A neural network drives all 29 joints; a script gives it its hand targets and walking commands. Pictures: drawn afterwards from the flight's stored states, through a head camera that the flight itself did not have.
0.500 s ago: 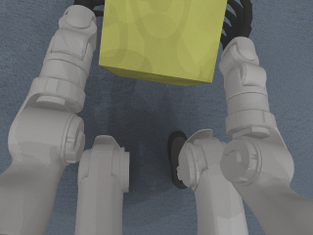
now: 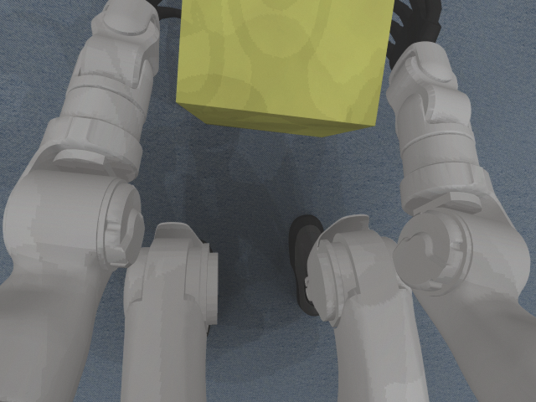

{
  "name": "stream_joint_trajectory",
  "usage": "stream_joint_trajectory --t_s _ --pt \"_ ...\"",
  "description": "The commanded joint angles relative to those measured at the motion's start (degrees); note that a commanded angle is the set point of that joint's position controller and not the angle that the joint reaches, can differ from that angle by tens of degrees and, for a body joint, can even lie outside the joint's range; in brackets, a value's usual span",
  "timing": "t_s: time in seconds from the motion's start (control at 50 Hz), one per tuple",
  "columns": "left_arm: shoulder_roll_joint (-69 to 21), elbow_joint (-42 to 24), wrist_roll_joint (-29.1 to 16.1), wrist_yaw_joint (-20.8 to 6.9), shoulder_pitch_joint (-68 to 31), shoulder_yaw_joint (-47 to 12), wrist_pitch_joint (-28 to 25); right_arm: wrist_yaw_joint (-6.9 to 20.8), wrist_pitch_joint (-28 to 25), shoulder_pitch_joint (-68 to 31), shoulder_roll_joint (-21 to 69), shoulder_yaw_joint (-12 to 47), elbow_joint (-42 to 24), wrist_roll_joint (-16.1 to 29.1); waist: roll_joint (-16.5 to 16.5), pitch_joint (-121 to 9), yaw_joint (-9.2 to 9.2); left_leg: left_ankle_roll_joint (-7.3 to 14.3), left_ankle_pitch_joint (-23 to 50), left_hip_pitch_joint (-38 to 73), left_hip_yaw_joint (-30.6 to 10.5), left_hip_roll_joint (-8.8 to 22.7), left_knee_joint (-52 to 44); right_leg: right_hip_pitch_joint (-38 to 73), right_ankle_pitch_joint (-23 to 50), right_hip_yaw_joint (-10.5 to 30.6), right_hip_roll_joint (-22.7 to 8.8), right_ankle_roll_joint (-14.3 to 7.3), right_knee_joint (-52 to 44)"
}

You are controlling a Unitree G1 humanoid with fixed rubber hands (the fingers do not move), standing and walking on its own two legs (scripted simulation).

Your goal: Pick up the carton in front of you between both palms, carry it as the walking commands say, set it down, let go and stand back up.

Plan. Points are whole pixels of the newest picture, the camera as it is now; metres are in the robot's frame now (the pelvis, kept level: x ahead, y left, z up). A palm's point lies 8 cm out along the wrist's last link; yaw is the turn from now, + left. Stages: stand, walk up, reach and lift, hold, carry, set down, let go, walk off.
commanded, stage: set down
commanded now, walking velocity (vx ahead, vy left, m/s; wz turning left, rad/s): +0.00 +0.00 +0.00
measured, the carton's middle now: (277, 50) +0.54 -0.02 -0.24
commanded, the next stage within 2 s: let go in 1.72 s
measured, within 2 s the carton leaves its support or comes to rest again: rests again in 0.24 s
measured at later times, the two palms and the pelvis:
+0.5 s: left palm (140, 19) +0.55 +0.15 -0.19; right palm (415, 62) +0.51 -0.18 -0.16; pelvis +0.00 +0.00 +0.00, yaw -1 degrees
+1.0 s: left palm out of the picture +0.58 +0.18 -0.08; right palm (467, 49) +0.51 -0.19 -0.08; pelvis +0.00 -0.01 +0.05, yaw +0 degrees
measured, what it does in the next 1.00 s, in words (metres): stands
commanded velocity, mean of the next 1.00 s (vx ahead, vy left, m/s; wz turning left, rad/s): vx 0.00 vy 0.00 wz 0.00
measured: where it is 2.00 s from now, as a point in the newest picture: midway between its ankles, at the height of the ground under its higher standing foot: (253, 294)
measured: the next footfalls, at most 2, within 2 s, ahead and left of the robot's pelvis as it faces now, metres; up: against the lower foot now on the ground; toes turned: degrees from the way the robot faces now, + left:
none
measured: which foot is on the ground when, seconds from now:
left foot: down 0.00-1.00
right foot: down 0.00-1.00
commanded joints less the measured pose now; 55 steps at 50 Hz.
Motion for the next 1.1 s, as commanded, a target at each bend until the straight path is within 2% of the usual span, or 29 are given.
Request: stream_joint_trajectory --t_s 0.0,0.22,0.34,0.38,0.42,0.44,0.48,0.54,0.6,0.68,0.76,0.82,0.86,0.96,1.08 --pt "-38.8 -5.9 -2.0 -10.3 -21.1 -7.8 -2.8 12.1 1.2 -20.7 44.2 14.9 1.2 2.7 9.9 -46.6 3.05 0.7 16.7 22.2 -1.4 -1.3 -14.8 23.4 13.4 -4.8 3.5 -2.3 -3.2" --pt "-32.9 -2.7 1.9 -9.9 -16.6 -4.5 -1.7 12.3 0.9 -19.1 38.3 12.5 3.4 1.4 8.5 -40.4 4.70 1.0 15.5 21.2 -2.4 -0.4 -14.6 20.2 11.3 -4.5 3.4 -2.0 -2.6" --pt "-26.5 -3.0 3.1 -8.8 -16.1 -3.1 -2.4 10.7 -0.2 -17.1 33.3 10.0 4.0 1.2 8.3 -41.1 4.72 0.5 15.9 23.1 -2.1 0.3 -13.9 23.0 12.1 -4.8 3.0 -1.1 -2.1" --pt "-15.6 -2.9 3.2 -6.5 -14.4 -0.9 -3.4 8.3 -1.3 -13.2 23.4 7.2 4.2 1.1 8.7 -42.2 4.18 -0.1 16.1 24.7 -1.9 1.0 -13.8 25.2 12.9 -5.3 2.1 -0.5 -1.9" --pt "4.2 -2.7 2.1 -1.5 -11.7 1.4 -5.1 3.4 -3.7 -6.8 4.3 4.4 5.0 2.1 9.7 -44.3 3.45 -1.2 16.7 26.8 -1.9 2.0 -14.1 27.2 14.1 -5.8 0.9 0.1 -1.9" --pt "11.9 -3.3 0.1 0.9 -11.9 0.8 -6.2 0.9 -5.2 -5.5 -4.0 4.9 4.6 4.3 10.1 -46.4 3.17 -1.5 17.7 27.8 -2.3 2.6 -14.1 28.1 15.3 -5.9 0.4 0.1 -2.1" --pt "15.4 -3.3 -4.9 2.9 -15.8 -2.8 -7.7 -1.6 -7.1 -7.3 -8.0 8.2 5.4 8.9 10.7 -49.7 2.67 -2.0 19.7 28.7 -3.1 3.4 -13.5 29.3 17.1 -5.4 -0.1 -0.1 -2.2" --pt "14.4 -4.8 -12.1 2.5 -21.0 -8.7 -9.1 -2.2 -8.8 -10.6 -10.0 12.2 4.2 13.6 12.6 -52.9 0.35 -1.9 22.0 29.8 -4.4 4.3 -12.4 29.3 19.8 -4.6 -1.4 -0.9 -1.9" --pt "13.3 -5.5 -17.5 1.0 -23.4 -13.5 -9.4 -2.5 -9.6 -11.7 -11.5 14.5 2.7 15.7 13.8 -56.4 -2.66 -1.8 23.3 32.7 -4.9 4.5 -11.6 29.6 21.3 -4.7 -2.2 -1.7 -2.1" --pt "14.9 -3.2 -19.8 -0.2 -21.6 -14.8 -8.4 -3.3 -9.1 -9.7 -13.0 15.1 0.6 15.7 13.6 -61.3 -4.81 -1.8 22.1 35.4 -4.1 4.2 -11.9 32.0 21.0 -5.5 -2.4 -2.0 -3.4" --pt "17.2 -2.7 -18.0 0.2 -18.9 -12.8 -7.2 -5.1 -8.0 -7.1 -12.8 15.7 -4.9 15.9 13.4 -71.0 -3.92 -2.0 21.6 39.2 -1.8 3.4 -13.4 38.6 21.8 -6.4 -1.7 -1.8 -5.6" --pt "18.7 -7.1 -15.8 0.9 -18.0 -9.7 -5.9 -6.7 -6.4 -5.3 -12.1 16.5 -12.2 16.0 12.8 -79.6 -2.97 -1.8 20.7 42.5 0.0 2.2 -16.1 45.3 21.9 -6.9 -0.7 -1.9 -8.6" --pt "18.9 -8.5 -14.1 1.0 -17.1 -7.4 -4.7 -7.3 -4.9 -4.1 -11.0 16.6 -15.0 15.4 12.2 -79.5 -2.37 -1.5 18.8 42.4 0.6 1.7 -18.5 45.7 20.2 -6.8 -0.3 -2.0 -11.0" --pt "17.8 -7.3 -11.6 0.0 -14.3 -3.6 -3.7 -7.6 -2.8 -1.9 -7.5 16.2 -15.8 13.1 10.7 -70.7 -1.57 -1.1 15.8 37.0 1.0 1.5 -23.4 42.5 17.0 -6.2 -0.2 -1.6 -16.3" --pt "16.6 -6.7 -10.5 -1.8 -12.0 -2.3 -3.6 -7.2 -1.7 1.1 -5.5 14.8 -16.4 10.9 11.2 -70.4 -2.60 -1.5 16.8 37.9 1.4 1.2 -29.0 43.9 17.9 -6.3 0.2 -1.2 -22.0"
